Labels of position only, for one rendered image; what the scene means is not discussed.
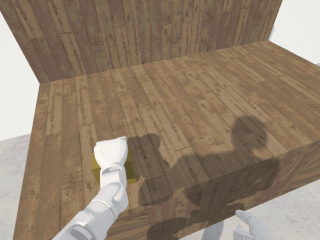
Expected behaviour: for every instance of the right robot hand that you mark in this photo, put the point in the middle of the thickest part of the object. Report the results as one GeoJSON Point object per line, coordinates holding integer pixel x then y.
{"type": "Point", "coordinates": [256, 227]}

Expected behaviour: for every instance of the sponge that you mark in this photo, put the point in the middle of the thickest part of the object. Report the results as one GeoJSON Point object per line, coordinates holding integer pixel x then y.
{"type": "Point", "coordinates": [129, 168]}

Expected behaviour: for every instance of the left robot hand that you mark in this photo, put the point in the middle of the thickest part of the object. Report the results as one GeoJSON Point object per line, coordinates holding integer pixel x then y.
{"type": "Point", "coordinates": [111, 151]}

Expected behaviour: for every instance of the robot left forearm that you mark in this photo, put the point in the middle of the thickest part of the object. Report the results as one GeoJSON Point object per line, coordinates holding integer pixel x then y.
{"type": "Point", "coordinates": [94, 221]}

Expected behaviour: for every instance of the table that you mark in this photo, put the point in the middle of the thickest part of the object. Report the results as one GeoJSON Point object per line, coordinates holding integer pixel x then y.
{"type": "Point", "coordinates": [217, 117]}

